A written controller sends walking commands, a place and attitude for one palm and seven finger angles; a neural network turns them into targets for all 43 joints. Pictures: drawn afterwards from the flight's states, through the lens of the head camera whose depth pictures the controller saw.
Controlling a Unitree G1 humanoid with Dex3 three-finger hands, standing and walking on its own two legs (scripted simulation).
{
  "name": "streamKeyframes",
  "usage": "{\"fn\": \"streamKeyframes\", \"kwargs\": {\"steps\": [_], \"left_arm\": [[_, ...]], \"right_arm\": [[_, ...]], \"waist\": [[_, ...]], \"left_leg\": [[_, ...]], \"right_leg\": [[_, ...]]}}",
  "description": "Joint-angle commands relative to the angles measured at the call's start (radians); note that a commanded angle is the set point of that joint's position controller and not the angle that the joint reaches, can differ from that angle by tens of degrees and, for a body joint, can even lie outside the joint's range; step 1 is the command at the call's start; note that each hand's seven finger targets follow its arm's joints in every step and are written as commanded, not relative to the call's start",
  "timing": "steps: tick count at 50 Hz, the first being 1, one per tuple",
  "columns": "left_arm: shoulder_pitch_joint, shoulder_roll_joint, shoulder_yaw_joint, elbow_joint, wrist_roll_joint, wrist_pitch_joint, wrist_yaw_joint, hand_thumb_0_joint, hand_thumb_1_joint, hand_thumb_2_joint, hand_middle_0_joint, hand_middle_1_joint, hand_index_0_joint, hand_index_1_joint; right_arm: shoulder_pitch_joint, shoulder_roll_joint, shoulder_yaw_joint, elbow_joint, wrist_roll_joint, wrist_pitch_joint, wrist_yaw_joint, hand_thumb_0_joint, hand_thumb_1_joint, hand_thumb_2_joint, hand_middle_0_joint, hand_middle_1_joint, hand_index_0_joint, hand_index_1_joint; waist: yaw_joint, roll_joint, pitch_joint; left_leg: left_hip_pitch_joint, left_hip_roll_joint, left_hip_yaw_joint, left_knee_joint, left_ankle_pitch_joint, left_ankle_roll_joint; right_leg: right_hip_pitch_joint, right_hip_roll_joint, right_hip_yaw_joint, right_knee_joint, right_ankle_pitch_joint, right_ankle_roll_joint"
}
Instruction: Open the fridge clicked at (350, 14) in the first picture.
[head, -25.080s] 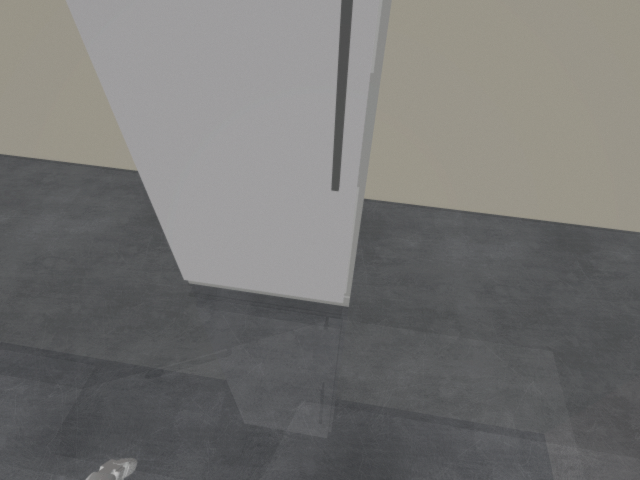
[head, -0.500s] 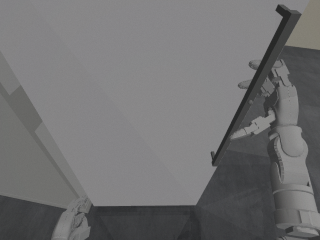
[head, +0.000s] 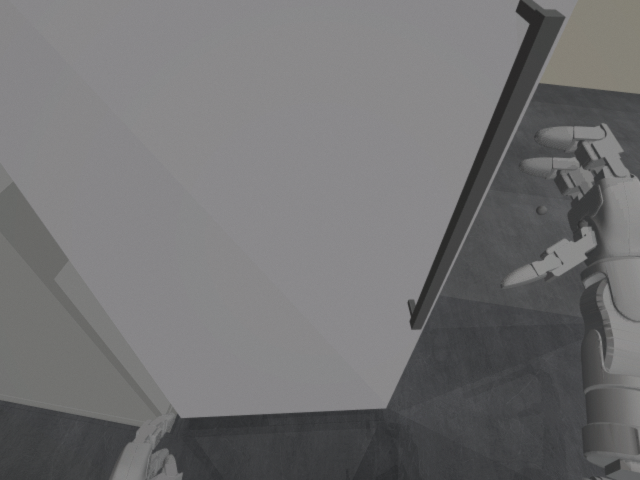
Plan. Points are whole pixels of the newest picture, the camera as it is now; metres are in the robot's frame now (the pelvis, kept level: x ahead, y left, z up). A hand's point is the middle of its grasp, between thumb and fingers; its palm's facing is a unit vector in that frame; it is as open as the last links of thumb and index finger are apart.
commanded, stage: slip the hand off the handle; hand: right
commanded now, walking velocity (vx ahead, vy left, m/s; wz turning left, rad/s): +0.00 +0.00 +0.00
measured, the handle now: (453, 217) +0.42 -0.14 +0.13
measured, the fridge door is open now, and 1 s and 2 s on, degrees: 77 77 77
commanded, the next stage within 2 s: draw the hand back to the body in 0.74 s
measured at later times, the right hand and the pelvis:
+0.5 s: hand (583, 262) +0.29 -0.22 +0.20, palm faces +0.09 +0.98 -0.20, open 14.7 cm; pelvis +0.00 +0.00 +0.00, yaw +0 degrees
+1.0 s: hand (604, 312) +0.24 -0.23 +0.19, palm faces +0.05 +0.99 -0.12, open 14.7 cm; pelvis -0.01 +0.01 +0.00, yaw -2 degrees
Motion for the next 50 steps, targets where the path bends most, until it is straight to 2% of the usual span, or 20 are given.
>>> {"fn": "streamKeyframes", "kwargs": {"steps": [1, 2, 7, 11, 12, 13, 16, 21, 24, 29, 31, 32, 36, 40, 41, 43, 44, 45, 48, 50], "left_arm": [[-0.066, 0.139, 0.051, -0.143, 0.000, -0.047, 0.019, 0.000, 0.900, 0.900, -0.200, -0.300, -0.200, -0.300], [-0.064, 0.136, 0.050, -0.148, 0.000, -0.047, 0.017, 0.000, 0.900, 0.900, -0.200, -0.300, -0.200, -0.300], [-0.076, 0.128, 0.053, -0.192, 0.000, -0.058, -0.001, 0.000, 0.900, 0.900, -0.200, -0.300, -0.200, -0.300], [-0.098, 0.129, 0.051, -0.205, 0.000, -0.069, -0.007, 0.000, 0.900, 0.900, -0.200, -0.300, -0.200, -0.300], [-0.105, 0.127, 0.047, -0.205, -0.004, -0.072, -0.007, 0.000, 0.900, 0.900, -0.200, -0.300, -0.200, -0.300], [-0.109, 0.126, 0.045, -0.206, -0.004, -0.074, -0.004, 0.000, 0.900, 0.900, -0.200, -0.300, -0.200, -0.300], [-0.122, 0.131, 0.042, -0.197, 0.000, -0.078, 0.011, 0.000, 0.900, 0.900, -0.200, -0.300, -0.200, -0.300], [-0.138, 0.117, 0.032, -0.199, 0.005, -0.099, 0.008, 0.000, 0.900, 0.900, -0.200, -0.300, -0.200, -0.300], [-0.142, 0.118, 0.029, -0.192, 0.001, -0.102, 0.011, 0.000, 0.900, 0.900, -0.200, -0.300, -0.200, -0.300], [-0.162, 0.109, 0.021, -0.211, 0.000, -0.122, 0.009, 0.000, 0.900, 0.900, -0.200, -0.300, -0.200, -0.300], [-0.159, 0.115, 0.021, -0.205, 0.002, -0.126, 0.012, 0.000, 0.900, 0.900, -0.200, -0.300, -0.200, -0.300], [-0.164, 0.114, 0.020, -0.210, -0.001, -0.128, 0.012, 0.000, 0.900, 0.900, -0.200, -0.300, -0.200, -0.300], [-0.169, 0.112, 0.018, -0.206, 0.000, -0.141, 0.019, 0.000, 0.900, 0.900, -0.200, -0.300, -0.200, -0.300], [-0.172, 0.109, 0.012, -0.200, -0.001, -0.161, 0.025, 0.000, 0.900, 0.900, -0.200, -0.300, -0.200, -0.300], [-0.166, 0.113, 0.015, -0.190, 0.000, -0.162, 0.028, 0.000, 0.900, 0.900, -0.200, -0.300, -0.200, -0.300], [-0.169, 0.115, 0.014, -0.183, -0.002, -0.165, 0.033, 0.000, 0.900, 0.900, -0.200, -0.300, -0.200, -0.300], [-0.197, 0.121, 0.009, -0.191, -0.026, -0.167, 0.043, 0.000, 0.900, 0.900, -0.200, -0.300, -0.200, -0.300], [-0.214, 0.115, 0.001, -0.208, -0.036, -0.166, 0.053, 0.000, 0.900, 0.900, -0.200, -0.300, -0.200, -0.300], [-0.228, 0.121, -0.007, -0.219, -0.040, -0.183, 0.067, 0.000, 0.900, 0.900, -0.200, -0.300, -0.200, -0.300], [-0.240, 0.118, -0.018, -0.232, -0.047, -0.193, 0.063, 0.000, 0.900, 0.900, -0.200, -0.300, -0.200, -0.300]], "right_arm": [[-0.397, -0.279, -0.132, -0.179, 0.018, -0.063, 0.005, 0.000, 0.550, -0.200, 0.250, 1.150, 0.250, 1.150], [-0.403, -0.261, -0.119, -0.175, 0.022, -0.064, 0.011, 0.000, 0.550, -0.200, 0.250, 1.150, 0.250, 1.150], [-0.218, -0.209, -0.106, -0.275, 0.046, -0.068, 0.040, 0.000, 0.550, -0.200, 0.250, 1.150, 0.250, 1.150], [-0.127, -0.204, -0.119, -0.382, 0.057, -0.042, 0.024, 0.000, 0.550, -0.200, 0.250, 1.150, 0.250, 1.150], [-0.130, -0.180, -0.095, -0.399, 0.056, -0.033, 0.018, 0.000, 0.550, -0.200, 0.250, 1.150, 0.250, 1.150], [-0.136, -0.176, -0.096, -0.410, 0.062, -0.022, 0.011, 0.000, 0.550, -0.200, 0.250, 1.150, 0.250, 1.150], [-0.154, -0.222, -0.131, -0.460, 0.050, -0.011, -0.014, 0.000, 0.550, -0.200, 0.250, 1.150, 0.250, 1.150], [-0.059, -0.188, -0.117, -0.524, 0.054, -0.027, -0.001, 0.000, 0.550, -0.200, 0.250, 1.150, 0.250, 1.150], [0.001, -0.200, -0.139, -0.494, 0.077, -0.010, 0.026, 0.000, 0.550, -0.200, 0.250, 1.150, 0.250, 1.150], [0.078, -0.158, -0.110, -0.609, 0.105, 0.004, 0.058, 0.000, 0.550, -0.200, 0.250, 1.150, 0.250, 1.150], [0.137, -0.182, -0.146, -0.604, 0.111, 0.012, 0.057, 0.000, 0.550, -0.200, 0.250, 1.150, 0.250, 1.150], [0.154, -0.182, -0.148, -0.622, 0.115, 0.014, 0.058, 0.000, 0.550, -0.200, 0.250, 1.150, 0.250, 1.150], [0.182, -0.183, -0.155, -0.664, 0.122, 0.016, 0.057, 0.000, 0.550, -0.200, 0.250, 1.150, 0.250, 1.150], [0.146, -0.165, -0.122, -0.685, 0.123, 0.010, 0.059, 0.000, 0.550, -0.200, 0.250, 1.150, 0.250, 1.150], [0.140, -0.189, -0.140, -0.672, 0.120, 0.010, 0.056, 0.000, 0.550, -0.200, 0.250, 1.150, 0.250, 1.150], [0.121, -0.197, -0.147, -0.633, 0.119, 0.010, 0.060, 0.000, 0.550, -0.200, 0.250, 1.150, 0.250, 1.150], [0.210, -0.203, -0.164, -0.510, 0.175, 0.154, 0.082, 0.000, 0.550, -0.200, 0.250, 1.150, 0.250, 1.150], [0.142, -0.200, -0.145, -0.609, 0.178, 0.215, 0.096, 0.000, 0.550, -0.200, 0.250, 1.150, 0.250, 1.150], [0.143, -0.239, -0.191, -0.638, 0.200, 0.375, 0.109, 0.000, 0.550, -0.200, 0.250, 1.150, 0.250, 1.150], [0.130, -0.234, -0.182, -0.698, 0.216, 0.462, 0.127, 0.000, 0.550, -0.200, 0.250, 1.150, 0.250, 1.150]], "waist": [[-0.001, -0.009, -0.256], [0.005, -0.020, -0.266], [-0.030, -0.048, -0.309], [-0.039, -0.031, -0.264], [-0.029, -0.042, -0.235], [-0.026, -0.019, -0.216], [-0.023, -0.013, -0.203], [-0.033, -0.045, -0.241], [-0.030, -0.025, -0.183], [-0.037, -0.041, -0.181], [-0.044, 0.001, -0.155], [-0.046, -0.025, -0.155], [-0.043, -0.001, -0.121], [-0.032, -0.046, -0.106], [-0.030, -0.012, -0.100], [-0.026, -0.018, -0.090], [-0.065, -0.050, -0.125], [-0.059, -0.081, -0.131], [-0.072, -0.015, -0.160], [-0.070, -0.049, -0.169]], "left_leg": [[0.039, -0.044, -0.002, -0.082, 0.211, 0.030], [0.037, -0.042, -0.001, -0.075, 0.225, 0.030], [0.071, -0.045, 0.011, -0.045, 0.303, 0.035], [0.058, -0.049, 0.018, -0.052, 0.276, 0.032], [0.039, -0.048, 0.021, -0.055, 0.247, 0.030], [0.025, -0.049, 0.021, -0.066, 0.211, 0.027], [0.020, -0.050, 0.016, -0.083, 0.153, 0.025], [0.051, -0.048, 0.015, -0.071, 0.196, 0.029], [0.041, -0.045, 0.014, -0.088, 0.178, 0.024], [0.050, -0.044, 0.019, -0.086, 0.192, 0.023], [0.055, -0.043, 0.016, -0.097, 0.187, 0.020], [0.055, -0.039, 0.013, -0.097, 0.175, 0.020], [0.044, -0.039, 0.009, -0.116, 0.118, 0.015], [0.015, -0.036, 0.002, -0.126, 0.066, 0.014], [0.020, -0.035, -0.002, -0.135, 0.055, 0.013], [0.012, -0.032, -0.004, -0.137, 0.029, 0.013], [0.062, -0.020, -0.006, -0.148, 0.017, 0.017], [0.075, -0.018, -0.001, -0.161, 0.028, 0.012], [0.110, -0.018, 0.012, -0.161, 0.099, 0.010], [0.111, -0.018, 0.021, -0.155, 0.135, 0.011]], "right_leg": [[0.132, 0.038, 0.017, -0.072, 0.190, -0.036], [0.138, 0.037, 0.017, -0.068, 0.202, -0.035], [0.160, 0.033, 0.020, -0.055, 0.291, -0.031], [0.151, 0.026, 0.019, -0.064, 0.268, -0.027], [0.142, 0.026, 0.022, -0.073, 0.237, -0.025], [0.137, 0.024, 0.023, -0.079, 0.194, -0.026], [0.138, 0.025, 0.024, -0.088, 0.143, -0.031], [0.167, 0.029, 0.023, -0.076, 0.184, -0.031], [0.135, 0.031, 0.021, -0.080, 0.146, -0.030], [0.150, 0.035, 0.023, -0.076, 0.149, -0.031], [0.131, 0.035, 0.021, -0.074, 0.139, -0.034], [0.124, 0.038, 0.019, -0.076, 0.129, -0.033], [0.118, 0.039, 0.018, -0.075, 0.090, -0.034], [0.123, 0.045, 0.024, -0.076, 0.052, -0.035], [0.116, 0.041, 0.023, -0.072, 0.047, -0.037], [0.106, 0.043, 0.026, -0.073, 0.032, -0.036], [0.101, 0.037, 0.030, -0.109, -0.008, -0.035], [0.126, 0.041, 0.026, -0.119, 0.005, -0.038], [0.150, 0.041, 0.035, -0.120, 0.079, -0.050], [0.181, 0.046, 0.035, -0.123, 0.107, -0.052]]}}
